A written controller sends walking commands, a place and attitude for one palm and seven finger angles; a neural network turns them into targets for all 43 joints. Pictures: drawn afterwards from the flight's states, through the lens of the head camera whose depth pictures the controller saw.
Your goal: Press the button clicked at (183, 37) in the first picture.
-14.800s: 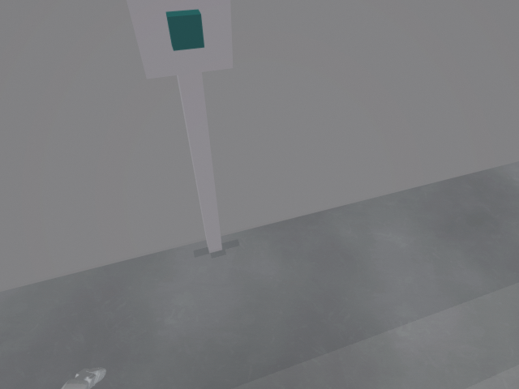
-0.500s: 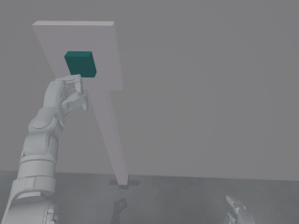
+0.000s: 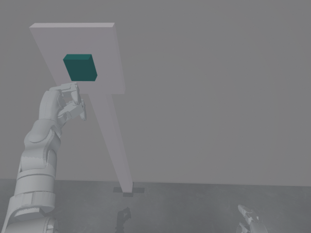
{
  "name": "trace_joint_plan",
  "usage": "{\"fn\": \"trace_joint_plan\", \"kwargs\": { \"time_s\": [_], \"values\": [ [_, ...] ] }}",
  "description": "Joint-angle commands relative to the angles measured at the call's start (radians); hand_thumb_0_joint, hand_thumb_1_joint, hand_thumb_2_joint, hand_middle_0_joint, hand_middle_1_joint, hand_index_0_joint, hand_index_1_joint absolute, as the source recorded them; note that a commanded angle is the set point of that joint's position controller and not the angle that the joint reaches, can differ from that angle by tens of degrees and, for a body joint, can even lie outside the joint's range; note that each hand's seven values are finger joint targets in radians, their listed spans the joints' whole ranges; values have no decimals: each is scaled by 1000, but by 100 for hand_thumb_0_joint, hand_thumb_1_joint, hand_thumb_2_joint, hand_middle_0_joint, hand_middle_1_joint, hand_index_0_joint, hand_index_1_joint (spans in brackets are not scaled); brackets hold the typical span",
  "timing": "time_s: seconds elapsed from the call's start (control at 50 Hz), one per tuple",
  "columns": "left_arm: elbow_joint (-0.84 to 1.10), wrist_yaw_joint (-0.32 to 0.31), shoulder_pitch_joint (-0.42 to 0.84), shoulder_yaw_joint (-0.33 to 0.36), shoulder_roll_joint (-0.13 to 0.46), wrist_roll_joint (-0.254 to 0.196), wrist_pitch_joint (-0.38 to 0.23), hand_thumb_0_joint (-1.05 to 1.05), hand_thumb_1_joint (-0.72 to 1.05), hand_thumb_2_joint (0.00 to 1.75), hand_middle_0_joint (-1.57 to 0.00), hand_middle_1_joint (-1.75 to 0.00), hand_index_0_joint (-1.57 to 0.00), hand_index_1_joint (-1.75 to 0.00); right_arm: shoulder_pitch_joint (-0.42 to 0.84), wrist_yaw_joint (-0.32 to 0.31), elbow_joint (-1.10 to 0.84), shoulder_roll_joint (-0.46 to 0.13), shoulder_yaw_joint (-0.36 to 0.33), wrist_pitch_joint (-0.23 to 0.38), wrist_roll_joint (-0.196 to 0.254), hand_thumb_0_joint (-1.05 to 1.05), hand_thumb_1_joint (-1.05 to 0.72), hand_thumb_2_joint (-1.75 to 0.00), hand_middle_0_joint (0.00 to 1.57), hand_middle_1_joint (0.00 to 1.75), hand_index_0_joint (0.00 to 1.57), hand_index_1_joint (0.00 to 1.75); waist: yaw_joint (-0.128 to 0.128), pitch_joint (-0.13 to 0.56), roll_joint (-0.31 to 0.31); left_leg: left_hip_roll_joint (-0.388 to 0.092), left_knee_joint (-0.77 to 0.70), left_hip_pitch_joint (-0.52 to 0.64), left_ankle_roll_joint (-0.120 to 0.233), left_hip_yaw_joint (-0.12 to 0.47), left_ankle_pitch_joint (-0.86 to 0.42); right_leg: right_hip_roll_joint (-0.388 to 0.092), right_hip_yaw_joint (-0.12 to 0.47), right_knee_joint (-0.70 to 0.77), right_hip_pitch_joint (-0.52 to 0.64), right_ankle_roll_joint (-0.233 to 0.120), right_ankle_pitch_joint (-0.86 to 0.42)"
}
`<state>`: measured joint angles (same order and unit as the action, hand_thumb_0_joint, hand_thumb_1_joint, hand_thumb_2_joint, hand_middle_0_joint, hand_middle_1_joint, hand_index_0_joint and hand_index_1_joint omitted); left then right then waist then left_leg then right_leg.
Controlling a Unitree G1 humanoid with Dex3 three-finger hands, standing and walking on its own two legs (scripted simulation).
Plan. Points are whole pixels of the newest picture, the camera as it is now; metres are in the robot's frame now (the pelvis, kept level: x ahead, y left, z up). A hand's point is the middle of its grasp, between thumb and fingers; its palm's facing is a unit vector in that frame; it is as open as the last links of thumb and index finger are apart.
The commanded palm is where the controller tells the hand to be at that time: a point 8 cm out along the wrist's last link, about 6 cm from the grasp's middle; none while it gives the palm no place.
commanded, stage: aim a knuckle at the button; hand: left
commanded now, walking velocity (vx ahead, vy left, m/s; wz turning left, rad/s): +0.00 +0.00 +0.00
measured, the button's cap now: (81, 67) +0.49 +0.24 +0.20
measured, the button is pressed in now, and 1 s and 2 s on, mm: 0 0 0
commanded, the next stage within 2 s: none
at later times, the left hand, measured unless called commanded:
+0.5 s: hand (85, 97) +0.39 +0.20 +0.18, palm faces +0.05 -1.00 -0.03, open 3.1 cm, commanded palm +0.35 +0.25 +0.17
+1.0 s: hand (82, 107) +0.36 +0.21 +0.16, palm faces +0.05 -1.00 -0.01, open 3.1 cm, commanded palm +0.34 +0.25 +0.17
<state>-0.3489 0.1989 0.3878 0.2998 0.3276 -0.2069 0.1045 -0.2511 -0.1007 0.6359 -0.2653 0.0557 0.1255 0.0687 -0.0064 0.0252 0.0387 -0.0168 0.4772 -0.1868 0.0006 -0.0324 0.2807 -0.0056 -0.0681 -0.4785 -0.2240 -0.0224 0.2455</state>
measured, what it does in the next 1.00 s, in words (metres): stands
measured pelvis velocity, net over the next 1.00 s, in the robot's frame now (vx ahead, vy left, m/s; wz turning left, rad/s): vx -0.01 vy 0.00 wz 0.01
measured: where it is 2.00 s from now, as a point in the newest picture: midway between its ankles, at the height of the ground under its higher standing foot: outside the picture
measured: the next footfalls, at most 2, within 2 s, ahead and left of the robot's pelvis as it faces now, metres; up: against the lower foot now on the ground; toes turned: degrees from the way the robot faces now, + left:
none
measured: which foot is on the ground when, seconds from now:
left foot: down 0.00-1.00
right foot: down 0.00-1.00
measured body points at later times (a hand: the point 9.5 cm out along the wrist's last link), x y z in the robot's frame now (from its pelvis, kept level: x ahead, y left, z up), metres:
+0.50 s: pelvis +0.00 +0.00 +0.00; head -0.01 -0.01 +0.45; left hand +0.38 +0.26 +0.18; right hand +0.14 -0.24 -0.10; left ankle -0.02 +0.12 -0.74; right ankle +0.01 -0.10 -0.74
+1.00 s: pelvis -0.01 +0.00 +0.00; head -0.02 -0.01 +0.45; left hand +0.36 +0.26 +0.17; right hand +0.17 -0.23 -0.08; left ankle -0.02 +0.12 -0.74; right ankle +0.01 -0.10 -0.74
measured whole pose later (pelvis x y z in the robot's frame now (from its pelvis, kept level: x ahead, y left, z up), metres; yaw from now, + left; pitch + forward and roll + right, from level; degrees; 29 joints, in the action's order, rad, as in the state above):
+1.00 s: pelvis -0.01 +0.00 +0.00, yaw +1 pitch -1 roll +0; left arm -0.40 0.20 0.44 0.26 0.33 -0.21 0.17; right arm -0.22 -0.10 0.62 -0.26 0.07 0.10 0.07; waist -0.01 0.04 0.03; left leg -0.01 0.49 -0.20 0.01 -0.02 0.28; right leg -0.02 -0.08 -0.48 -0.23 -0.02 0.24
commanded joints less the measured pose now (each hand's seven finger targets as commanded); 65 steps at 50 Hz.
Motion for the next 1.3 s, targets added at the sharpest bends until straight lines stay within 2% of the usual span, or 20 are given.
{"fn": "trace_joint_plan", "kwargs": {
  "time_s": [0.0, 0.12, 0.16, 0.2, 0.26, 0.32, 0.4, 0.5, 0.6, 0.68, 0.74, 0.8, 0.82, 0.88, 0.96, 1.02, 1.16, 1.18, 1.2, 1.28],
  "values": [
    [208, 3, 516, 18, 207, -23, -91, 0, 90, 90, -130, -150, -130, -150, 106, -17, -134, -104, -38, 67, 5, 0, -90, -90, 20, 30, 20, 30, 29, 240, 17, 12, -47, 84, 33, 33, -215, 1, 36, 54, 65, -4, -231],
    [-47, 12, 438, 21, 214, -16, 29, 0, 90, 90, -130, -150, -130, -150, 95, -16, -125, -125, -34, 32, 15, 0, -90, -90, 20, 30, 20, 30, 20, 128, -79, 19, -52, -30, 33, 34, -117, -9, 31, 72, 13, 3, -134],
    [-2, 4, 502, 31, 232, -11, 13, 0, 90, 90, -130, -150, -130, -150, 98, -12, -141, -121, -37, 28, 11, 0, -90, -90, 20, 30, 20, 30, 19, 180, -68, 21, -41, -16, 34, 31, -143, -12, 39, 63, 29, 3, -159],
    [112, -10, 534, 65, 270, -7, -43, 0, 90, 90, -130, -150, -130, -150, 112, -8, -166, -109, -38, 31, 4, 0, -90, -90, 20, 30, 20, 30, 0, 278, -18, 21, -33, 26, 35, 28, -201, -13, 48, 42, 88, -2, -218],
    [228, -25, 624, 73, 285, -8, -132, 0, 90, 90, -130, -150, -130, -150, 110, -7, -167, -97, -35, 49, -4, 0, -90, -90, 20, 30, 20, 30, 6, 350, 27, 17, -26, 79, 32, 31, -262, -6, 51, 25, 124, -6, -285],
    [159, -18, 591, 55, 263, -7, -138, 0, 90, 90, -130, -150, -130, -150, 101, -12, -147, -102, -35, 50, -1, 0, -90, -90, 20, 30, 20, 30, 18, 290, 6, 12, -38, 61, 33, 27, -238, -2, 47, 36, 104, -2, -270],
    [43, 4, 487, 15, 204, -6, -57, 0, 90, 90, -130, -150, -130, -150, 88, -10, -138, -112, -38, 44, 8, 0, -90, -90, 20, 30, 20, 30, 12, 216, 16, 14, -51, 35, 30, 32, -221, -4, 32, 46, 67, -9, -248],
    [101, 17, 392, 30, 190, -31, -12, 0, 90, 90, -130, -150, -130, -150, 86, 3, -161, -119, -49, 32, 10, 0, -90, -90, 20, 30, 20, 30, -6, 254, -73, 12, -43, 31, 32, 27, -279, -2, 23, 33, 100, -4, -313],
    [305, -23, 461, 77, 248, -22, -81, 0, 90, 90, -130, -150, -130, -150, 110, 5, -174, -106, -48, 41, -3, 0, -90, -90, 20, 30, 20, 30, -12, 302, -19, 11, -45, 71, 32, 24, -311, -1, 36, 29, 129, -5, -331],
    [282, -37, 444, 105, 282, -7, -81, 0, 90, 90, -130, -150, -130, -150, 116, -3, -156, -104, -44, 41, -4, 0, -90, -90, 20, 30, 20, 30, -8, 252, 13, 12, -51, 62, 32, 18, -267, 1, 40, 45, 115, -5, -291],
    [235, -12, 451, 9, 187, -8, -40, 0, 90, 90, -130, -150, -130, -150, 121, -8, -153, -101, -39, 40, 4, 0, -90, -90, 20, 30, 20, 30, 13, 209, 54, 15, -58, 68, 28, 24, -240, 1, 31, 53, 74, -8, -258],
    [165, 13, 415, -8, 158, -26, 5, 0, 90, 90, -130, -150, -130, -150, 118, -11, -152, -108, -39, 36, 9, 0, -90, -90, 20, 30, 20, 30, 16, 196, -5, 16, -53, 57, 32, 29, -210, 2, 28, 61, 56, -5, -235],
    [140, 18, 396, 10, 175, -32, 18, 0, 90, 90, -130, -150, -130, -150, 114, -13, -151, -113, -40, 33, 9, 0, -90, -90, 20, 30, 20, 30, 15, 191, -51, 15, -52, 42, 33, 34, -205, 3, 24, 60, 56, -3, -232],
    [134, 24, 423, 1, 169, -38, 19, 0, 90, 90, -130, -150, -130, -150, 119, -12, -155, -113, -37, 28, 9, 0, -90, -90, 20, 30, 20, 30, 16, 185, -66, 18, -45, 31, 34, 35, -184, 3, 25, 62, 42, -2, -206],
    [216, -11, 539, 19, 210, -18, -37, 0, 90, 90, -130, -150, -130, -150, 129, -12, -162, -102, -36, 34, 2, 0, -90, -90, 20, 30, 20, 30, 16, 240, 18, 19, -41, 65, 30, 43, -198, -1, 34, 52, 45, -7, -195],
    [224, -35, 583, 36, 237, -8, -72, 0, 90, 90, -130, -150, -130, -150, 127, -12, -155, -98, -30, 36, -4, 0, -90, -90, 20, 30, 20, 30, 16, 266, 28, 18, -41, 71, 29, 43, -209, -2, 38, 49, 64, -7, -205],
    [118, -13, 419, 55, 224, -13, -34, 0, 90, 90, -130, -150, -130, -150, 114, -6, -151, -106, -37, 30, 0, 0, -90, -90, 20, 30, 20, 30, -12, 253, 4, 15, -51, 43, 24, 30, -262, -1, 30, 41, 105, -10, -285],
    [93, -5, 379, 40, 199, -18, -18, 0, 90, 90, -130, -150, -130, -150, 113, -2, -156, -109, -35, 26, 1, 0, -90, -90, 20, 30, 20, 30, -16, 236, -32, 15, -54, 26, 24, 34, -256, 0, 24, 42, 104, -11, -280],
    [77, 0, 362, 54, 210, -24, -5, 0, 90, 90, -130, -150, -130, -150, 109, -1, -156, -114, -38, 22, 5, 0, -90, -90, 20, 30, 20, 30, -13, 220, -65, 12, -55, 14, 27, 28, -246, -1, 24, 45, 98, -6, -280],
    [163, 4, 399, 27, 187, -26, -2, 0, 90, 90, -130, -150, -130, -150, 115, 2, -173, -111, -43, 17, 7, 0, -90, -90, 20, 30, 20, 30, -4, 214, -54, 12, -52, 24, 30, 27, -236, 2, 26, 48, 78, -5, -255]
  ]
}}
